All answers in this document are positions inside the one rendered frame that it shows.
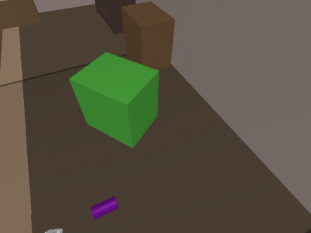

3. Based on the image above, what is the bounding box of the bookshelf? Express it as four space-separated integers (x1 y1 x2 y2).
95 0 136 34

